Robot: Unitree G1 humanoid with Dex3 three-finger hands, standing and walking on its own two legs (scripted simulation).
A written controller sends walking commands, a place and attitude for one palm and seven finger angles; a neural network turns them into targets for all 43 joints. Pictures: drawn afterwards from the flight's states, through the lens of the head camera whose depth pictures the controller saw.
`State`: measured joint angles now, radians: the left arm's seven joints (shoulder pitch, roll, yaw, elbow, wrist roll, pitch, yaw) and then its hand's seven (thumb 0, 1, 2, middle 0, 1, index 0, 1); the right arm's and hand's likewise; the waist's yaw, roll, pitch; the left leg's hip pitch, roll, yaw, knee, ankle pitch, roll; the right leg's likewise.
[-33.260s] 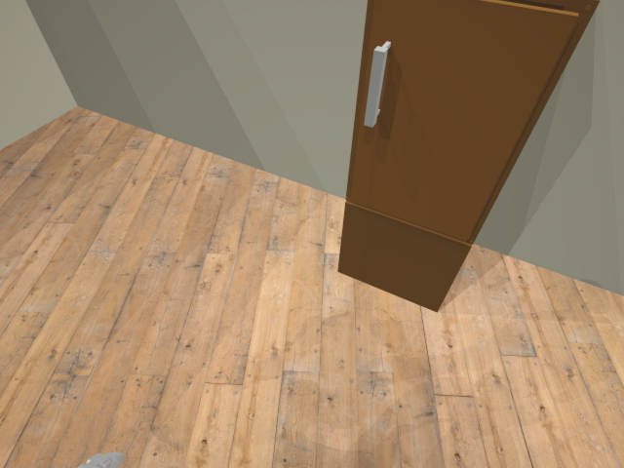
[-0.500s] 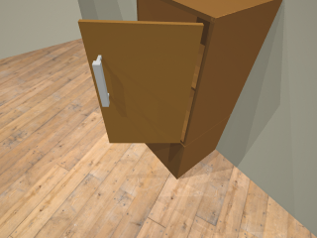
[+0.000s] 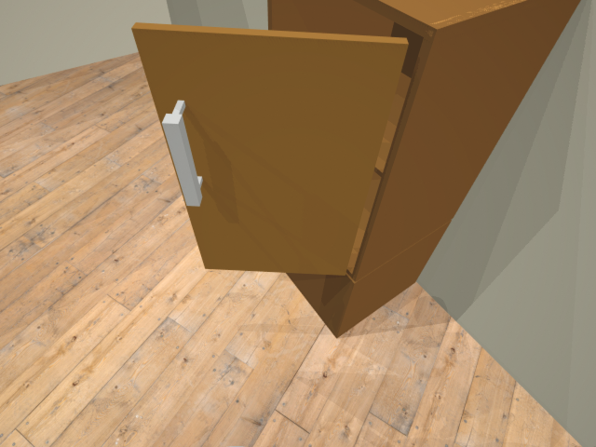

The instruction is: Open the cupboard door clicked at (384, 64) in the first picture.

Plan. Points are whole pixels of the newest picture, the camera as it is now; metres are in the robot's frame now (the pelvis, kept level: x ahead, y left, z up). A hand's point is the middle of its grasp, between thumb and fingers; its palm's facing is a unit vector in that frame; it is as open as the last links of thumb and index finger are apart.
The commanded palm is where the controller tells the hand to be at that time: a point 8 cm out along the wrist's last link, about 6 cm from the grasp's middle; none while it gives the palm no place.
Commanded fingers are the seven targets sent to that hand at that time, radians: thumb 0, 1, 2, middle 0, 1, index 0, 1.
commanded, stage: come to a stop and stand still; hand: left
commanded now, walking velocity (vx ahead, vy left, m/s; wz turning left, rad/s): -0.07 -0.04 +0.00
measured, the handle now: (187, 156) +0.53 +0.22 +0.07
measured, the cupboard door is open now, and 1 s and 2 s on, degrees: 53 53 53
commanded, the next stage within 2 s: look again from close up in 1.36 s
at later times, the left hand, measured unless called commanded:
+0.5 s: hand out of the picture +0.00 +0.18 -0.16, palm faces +0.02 -0.97 -0.24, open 7.4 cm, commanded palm none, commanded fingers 0.00 0.90 0.90 -0.20 -0.30 -0.20 -0.30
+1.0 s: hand out of the picture +0.02 +0.15 -0.16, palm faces -0.01 -0.98 -0.19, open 7.4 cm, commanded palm none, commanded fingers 0.00 0.90 0.90 -0.20 -0.30 -0.20 -0.30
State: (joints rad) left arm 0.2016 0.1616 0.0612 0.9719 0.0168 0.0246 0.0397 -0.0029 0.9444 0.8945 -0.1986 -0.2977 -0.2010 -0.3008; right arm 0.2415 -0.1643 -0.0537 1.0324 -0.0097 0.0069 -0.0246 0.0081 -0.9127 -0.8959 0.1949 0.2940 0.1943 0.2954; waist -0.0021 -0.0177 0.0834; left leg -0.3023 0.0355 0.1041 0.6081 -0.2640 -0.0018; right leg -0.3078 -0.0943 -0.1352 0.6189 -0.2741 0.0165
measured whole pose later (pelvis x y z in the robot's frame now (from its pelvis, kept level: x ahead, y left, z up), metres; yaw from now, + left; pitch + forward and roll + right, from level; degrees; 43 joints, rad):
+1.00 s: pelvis +0.01 -0.02 +0.01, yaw -1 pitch +0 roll +1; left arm 0.27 0.17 -0.01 1.10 0.01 -0.02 0.03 0.00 0.91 0.89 -0.20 -0.30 -0.20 -0.30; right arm 0.29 -0.13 0.02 1.14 -0.01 -0.02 -0.02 0.01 -0.91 -0.90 0.20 0.29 0.20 0.30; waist 0.00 -0.01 0.03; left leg -0.23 0.05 0.12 0.45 -0.21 -0.01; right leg -0.17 -0.01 -0.06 0.48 -0.30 -0.03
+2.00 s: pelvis +0.03 -0.03 +0.02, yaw -1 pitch +0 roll +1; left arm 0.27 0.18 0.00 1.11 0.01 -0.02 0.03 0.00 0.91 0.89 -0.20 -0.30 -0.20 -0.30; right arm 0.22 -0.16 0.01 1.16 -0.01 -0.02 -0.03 0.01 -0.91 -0.90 0.20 0.29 0.20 0.30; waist 0.01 -0.02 0.02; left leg -0.17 0.05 0.11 0.41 -0.22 -0.02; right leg -0.10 0.00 -0.06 0.42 -0.31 -0.03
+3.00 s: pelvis -0.01 +0.03 +0.01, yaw -1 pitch -1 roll -1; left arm 0.37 0.18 -0.02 1.07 0.02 0.00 0.03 0.00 0.91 0.90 -0.20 -0.30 -0.20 -0.30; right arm 0.26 -0.16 0.00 1.08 -0.01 -0.01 -0.01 0.01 -0.91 -0.90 0.20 0.29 0.20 0.30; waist 0.01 -0.03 0.02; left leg -0.29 -0.03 0.09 0.45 -0.16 0.08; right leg -0.20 -0.05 -0.02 0.46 -0.25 0.04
